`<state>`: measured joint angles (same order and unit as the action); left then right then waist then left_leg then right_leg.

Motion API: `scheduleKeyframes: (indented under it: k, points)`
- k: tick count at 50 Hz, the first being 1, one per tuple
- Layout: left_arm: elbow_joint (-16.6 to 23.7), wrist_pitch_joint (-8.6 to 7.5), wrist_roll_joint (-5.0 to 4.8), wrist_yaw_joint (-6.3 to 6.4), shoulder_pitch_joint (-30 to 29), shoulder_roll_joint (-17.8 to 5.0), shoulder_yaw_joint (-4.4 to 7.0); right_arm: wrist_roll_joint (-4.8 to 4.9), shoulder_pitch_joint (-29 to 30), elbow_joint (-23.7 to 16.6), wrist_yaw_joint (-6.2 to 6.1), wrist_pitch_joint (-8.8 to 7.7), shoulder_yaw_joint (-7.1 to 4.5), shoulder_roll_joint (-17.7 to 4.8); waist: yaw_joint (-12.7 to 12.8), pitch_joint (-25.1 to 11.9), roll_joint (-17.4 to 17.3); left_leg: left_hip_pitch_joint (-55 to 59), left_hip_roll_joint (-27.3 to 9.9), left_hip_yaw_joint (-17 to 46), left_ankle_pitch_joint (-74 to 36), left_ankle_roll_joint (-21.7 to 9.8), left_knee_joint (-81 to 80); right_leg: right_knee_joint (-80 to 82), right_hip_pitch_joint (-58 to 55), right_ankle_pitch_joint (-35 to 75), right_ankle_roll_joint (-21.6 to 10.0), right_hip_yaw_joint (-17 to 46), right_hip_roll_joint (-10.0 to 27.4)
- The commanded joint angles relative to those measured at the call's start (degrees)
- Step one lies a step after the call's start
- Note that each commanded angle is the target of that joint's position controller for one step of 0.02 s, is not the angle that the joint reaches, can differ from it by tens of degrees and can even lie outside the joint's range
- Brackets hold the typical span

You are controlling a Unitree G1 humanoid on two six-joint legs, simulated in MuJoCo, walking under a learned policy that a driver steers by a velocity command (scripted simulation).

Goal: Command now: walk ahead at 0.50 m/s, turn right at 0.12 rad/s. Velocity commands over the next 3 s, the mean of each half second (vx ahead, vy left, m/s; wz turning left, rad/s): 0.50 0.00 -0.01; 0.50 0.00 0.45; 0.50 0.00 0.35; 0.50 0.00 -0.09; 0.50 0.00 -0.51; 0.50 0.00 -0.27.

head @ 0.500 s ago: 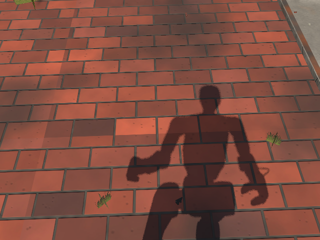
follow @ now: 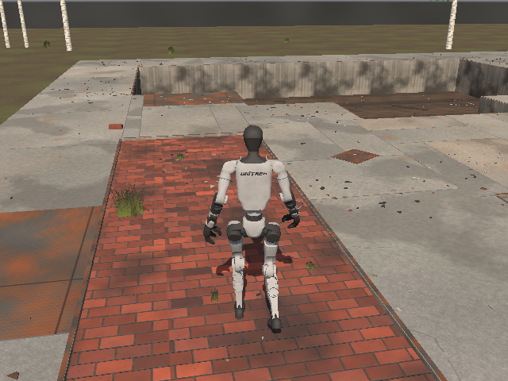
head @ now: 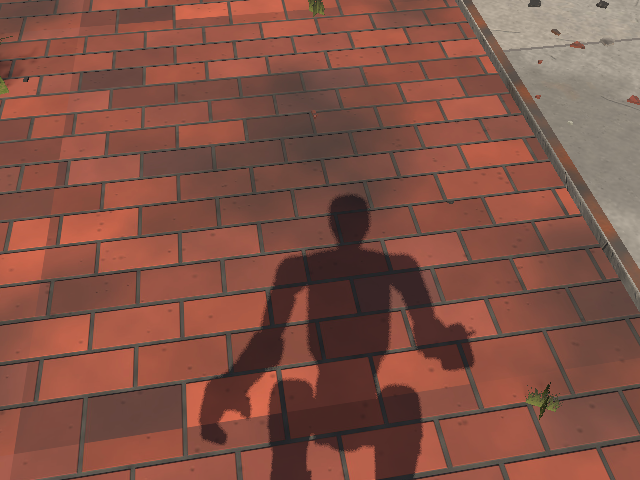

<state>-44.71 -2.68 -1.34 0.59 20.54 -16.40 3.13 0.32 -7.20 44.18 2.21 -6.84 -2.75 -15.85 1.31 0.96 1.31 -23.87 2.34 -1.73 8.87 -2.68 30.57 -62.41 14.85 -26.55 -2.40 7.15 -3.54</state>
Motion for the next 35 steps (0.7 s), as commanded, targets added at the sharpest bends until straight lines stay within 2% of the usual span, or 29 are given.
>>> scheduleKeyframes:
  k: [1,2,3,5,7,11,13,15,17,19,20,21,22,23,24,25,26,27,28,30,32,35]
  points:
    - [7.05,-2.17,0.68,0.0,-6.13,-7.41,1.5,-0.46,-7.48,-0.67,-0.4,0.57,-1.64,-6.47,-4.58,-2.41,-3.56,23.95,-17.88,26.32,5.54,-10.4,-16.44,-7.21,26.98,6.48,0.34,-0.58,6.98]
    - [7.04,-2.1,0.93,-0.15,-5.5,-6.76,1.65,-1.03,-6.72,-0.66,-0.51,0.4,-1.19,-5.55,-2.95,-2.22,-5.09,20.69,-16.17,23.07,0.4,-9.9,-17.46,-4.58,23.84,8.65,0.4,-0.7,8.66]
    - [6.7,-1.87,0.81,-0.28,-4.33,-5.73,1.51,-0.97,-6.64,-0.42,-0.5,0.33,-1.04,-5.14,-2.18,-2.46,-6.34,19.16,-14.97,20.73,-2.93,-9.98,-18.49,-2.76,21.93,9.37,0.73,-1.28,9.08]
    - [6.64,-1.4,0.85,-0.31,-3.88,-3.91,1.08,-0.24,-7.52,0.45,-0.69,0.08,-1.22,-6.08,-1.57,-2.22,-6.63,17.39,-14.64,17.07,-8.09,-10.95,-20.13,1.11,21.71,9.77,1.63,-2.67,9.78]
    - [8.09,-1.29,1.22,-0.22,-7.49,-3.02,0.63,0.05,-8.42,1.22,-1.12,0.2,-1.67,-7.91,-2.13,-0.86,-5.54,16.89,-14.78,14.42,-11.7,-11.54,-21.85,6.98,23.98,13.55,2.79,-3.66,10.4]
    - [9.65,-1.89,1.01,-0.8,-14.64,-1.51,-0.05,0.56,-10.73,2.54,-1.7,1.06,-1.75,-8.89,-4.46,0.36,-5.12,16.95,-11.99,8.09,-13.88,-9.11,-22.65,21.49,21.82,26.85,3.2,-5.53,9.26]
    - [10.52,-2.23,0.68,-1.31,-18.29,-1.28,-0.21,0.79,-12.98,3.55,-1.77,1.41,-1.71,-9.29,-5.97,1.17,-4.95,17.57,-11.98,6.97,-12.96,-8.6,-22.36,26.62,19.87,30.77,3.15,-6.64,8.01]
    - [11.6,-2.49,0.33,-1.9,-21.34,-1.49,-0.19,0.91,-15.09,4.66,-1.81,1.96,-1.69,-9.49,-6.9,2.09,-4.99,20.26,-13.54,7.58,-12.65,-8.5,-21.39,29.46,20.02,31.15,2.63,-6.72,7.33]
    - [12.63,-2.77,0.21,-2.55,-23.26,-2.09,-0.02,1.0,-16.06,5.5,-1.98,2.67,-1.83,-9.88,-6.69,2.76,-5.26,24.28,-15.51,8.35,-14.48,-7.95,-19.5,31.72,21.03,28.13,1.4,-6.45,6.83]
    - [12.84,-3.04,0.37,-2.93,-22.34,-3.3,0.44,1.11,-16.04,5.96,-2.29,3.32,-2.15,-10.61,-5.09,2.1,-5.81,26.72,-16.69,9.23,-19.86,-6.94,-16.15,33.68,17.97,24.0,-0.12,-6.48,5.99]
    - [12.16,-3.19,0.56,-2.83,-19.0,-4.53,1.09,1.15,-15.19,5.89,-2.43,3.57,-2.3,-11.24,-2.69,0.24,-6.32,26.65,-16.15,9.08,-27.48,-6.31,-12.2,34.78,12.52,22.44,-1.05,-7.35,4.61]
    - [10.0,-3.27,0.8,-2.45,-11.36,-6.61,2.29,1.14,-14.03,5.6,-2.49,3.79,-2.1,-11.0,1.59,-4.35,-5.67,24.34,-13.72,7.45,-33.57,-5.05,-4.0,36.63,1.38,23.84,-2.6,-8.45,3.46]
    - [7.82,-3.19,1.55,-1.8,-1.15,-9.9,3.53,0.3,-13.16,4.24,-2.49,3.6,-1.16,-8.85,5.96,-12.44,-3.67,14.83,-10.81,5.86,-25.96,-3.18,9.44,33.42,-16.1,25.99,-5.47,-3.28,9.33]
    - [6.89,-2.67,2.47,-1.35,4.83,-15.52,4.88,-0.06,-19.59,2.82,-2.23,2.56,0.85,-2.3,4.77,-21.85,9.77,-8.49,-1.9,1.81,1.47,1.17,32.26,34.79,-39.27,18.71,-13.42,20.35,25.07]
    - [6.62,-2.31,1.99,-1.35,6.1,-11.1,3.75,0.84,-19.44,3.9,-1.92,1.62,0.44,-4.76,5.75,-25.46,12.21,-15.29,-0.74,9.16,24.08,1.2,40.85,42.03,-39.18,11.69,-15.0,33.01,28.26]
    - [6.47,-2.25,1.62,-1.2,2.51,-8.2,2.67,2.41,-14.42,2.64,-1.76,1.42,-1.12,-9.39,5.54,-15.19,7.88,-19.58,-3.77,9.68,20.87,0.89,44.08,43.72,-31.41,8.89,-12.15,24.79,26.11]
    - [6.57,-2.29,1.41,-1.13,-1.4,-6.67,2.1,2.44,-10.9,1.7,-1.86,1.5,-1.18,-9.18,3.91,-9.22,5.31,-19.18,-6.46,7.89,15.77,0.89,42.38,45.56,-23.0,10.83,-10.49,17.15,23.78]
    - [6.26,-2.54,1.51,-1.37,-4.7,-4.96,1.59,1.7,-9.32,1.46,-2.04,1.89,-1.35,-8.38,2.11,-4.97,3.56,-17.4,-8.07,7.35,12.19,1.23,39.47,48.16,-15.74,13.67,-9.59,11.86,21.45]
    - [6.09,-3.13,1.78,-1.54,-7.02,-3.72,1.27,1.37,-10.45,1.91,-2.22,2.74,-1.69,-7.57,0.02,-3.02,4.83,-14.05,-9.64,7.79,9.31,1.5,37.24,50.52,-10.65,16.39,-8.69,7.19,19.55]
    - [5.11,-4.09,2.0,-1.73,-9.14,-3.32,1.52,1.54,-12.65,2.69,-2.31,4.34,-1.47,-4.85,-2.04,-1.63,4.69,-10.3,-10.19,7.52,6.48,2.29,36.18,53.84,-5.29,20.76,-8.74,1.49,18.34]
    - [3.89,-4.68,2.26,-1.53,-9.29,-4.31,1.98,1.34,-11.09,1.73,-2.5,5.23,-1.61,-4.12,-2.63,-0.07,3.39,-12.4,-10.42,8.21,2.69,2.92,34.03,55.31,-4.29,25.31,-8.92,-3.06,18.33]
    - [2.19,-4.53,2.46,-0.75,-7.93,-5.41,2.42,1.0,-7.13,0.14,-2.03,5.08,-1.65,-3.65,-1.86,1.13,2.07,-15.61,-10.12,8.49,-5.94,3.36,25.54,55.8,-6.79,29.1,-8.42,-8.83,17.55]
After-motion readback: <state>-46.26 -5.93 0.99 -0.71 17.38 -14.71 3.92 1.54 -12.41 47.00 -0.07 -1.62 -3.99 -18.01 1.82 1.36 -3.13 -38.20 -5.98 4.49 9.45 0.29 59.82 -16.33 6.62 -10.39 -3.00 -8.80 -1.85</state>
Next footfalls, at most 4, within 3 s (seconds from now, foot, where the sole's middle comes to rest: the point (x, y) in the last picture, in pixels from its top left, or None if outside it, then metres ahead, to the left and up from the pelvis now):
0.44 right None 0.42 -0.14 -0.76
0.98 left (274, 391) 0.66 0.14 -0.76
1.46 right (315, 264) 1.01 0.06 -0.76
1.98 left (191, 220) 1.15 0.40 -0.76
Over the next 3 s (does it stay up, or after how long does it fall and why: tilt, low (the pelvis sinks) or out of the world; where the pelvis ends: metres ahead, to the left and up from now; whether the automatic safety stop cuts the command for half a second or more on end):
stays up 1.60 0.29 0.00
